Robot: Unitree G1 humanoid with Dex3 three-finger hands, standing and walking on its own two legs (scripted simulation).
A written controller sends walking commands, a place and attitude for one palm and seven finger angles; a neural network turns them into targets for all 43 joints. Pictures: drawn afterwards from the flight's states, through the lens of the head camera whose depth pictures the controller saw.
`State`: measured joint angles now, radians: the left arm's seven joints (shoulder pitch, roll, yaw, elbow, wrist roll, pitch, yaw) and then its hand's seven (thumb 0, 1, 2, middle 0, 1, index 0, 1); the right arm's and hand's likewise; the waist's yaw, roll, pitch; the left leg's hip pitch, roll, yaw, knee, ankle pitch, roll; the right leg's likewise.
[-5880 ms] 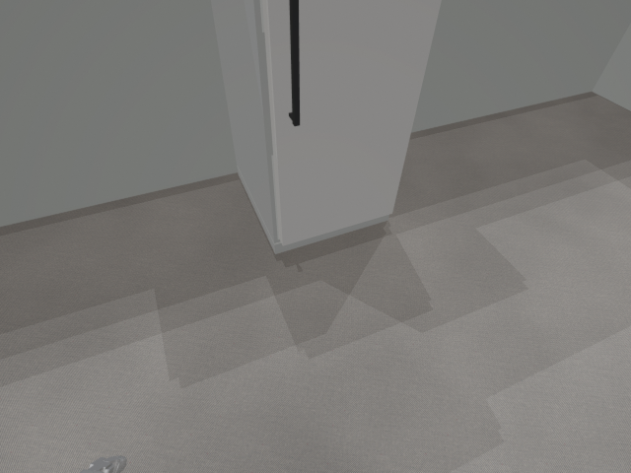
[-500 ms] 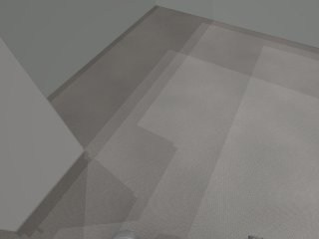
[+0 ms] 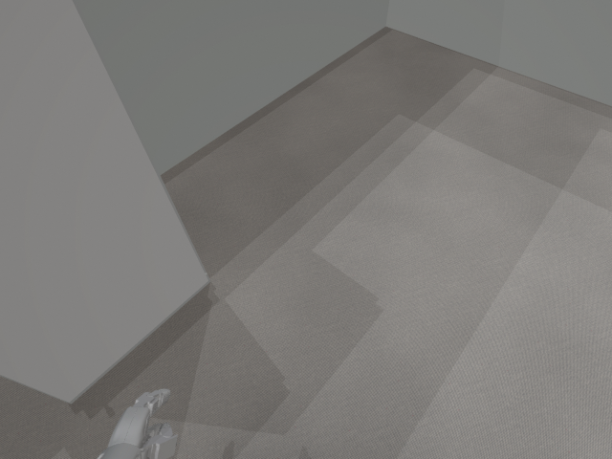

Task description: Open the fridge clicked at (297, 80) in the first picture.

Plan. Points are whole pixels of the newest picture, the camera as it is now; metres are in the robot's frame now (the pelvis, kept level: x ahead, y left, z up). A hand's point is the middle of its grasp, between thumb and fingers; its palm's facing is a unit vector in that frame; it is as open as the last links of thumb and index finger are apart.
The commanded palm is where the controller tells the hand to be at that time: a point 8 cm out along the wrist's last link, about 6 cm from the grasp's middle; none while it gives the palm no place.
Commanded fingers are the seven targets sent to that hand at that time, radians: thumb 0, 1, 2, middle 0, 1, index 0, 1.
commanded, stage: turn to face it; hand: left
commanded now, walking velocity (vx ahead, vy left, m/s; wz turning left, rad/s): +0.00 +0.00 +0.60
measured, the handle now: out of the picture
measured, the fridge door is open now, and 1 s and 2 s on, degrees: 0 0 0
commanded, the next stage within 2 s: take the last steps up to it in 1.26 s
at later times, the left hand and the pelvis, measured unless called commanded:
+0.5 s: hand out of the picture -0.04 +0.23 -0.18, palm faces +0.38 -0.89 -0.26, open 7.4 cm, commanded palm none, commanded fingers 0.00 0.90 0.90 -0.20 -0.30 -0.20 -0.30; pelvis +0.01 +0.02 -0.01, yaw +20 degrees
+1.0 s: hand out of the picture +0.03 +0.25 -0.13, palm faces +0.56 -0.77 -0.29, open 7.4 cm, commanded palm none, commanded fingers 0.00 0.90 0.90 -0.20 -0.30 -0.20 -0.30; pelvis +0.02 -0.01 +0.00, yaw +36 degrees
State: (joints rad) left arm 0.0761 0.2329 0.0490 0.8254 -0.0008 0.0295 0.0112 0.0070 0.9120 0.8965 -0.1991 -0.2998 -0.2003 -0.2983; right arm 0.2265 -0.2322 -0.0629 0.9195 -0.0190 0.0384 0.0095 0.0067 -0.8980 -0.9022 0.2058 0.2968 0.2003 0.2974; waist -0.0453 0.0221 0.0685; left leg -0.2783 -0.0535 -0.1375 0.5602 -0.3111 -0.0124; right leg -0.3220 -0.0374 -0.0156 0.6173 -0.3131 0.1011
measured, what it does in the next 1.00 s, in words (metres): steps on the spot, turning left: left foot, then right foot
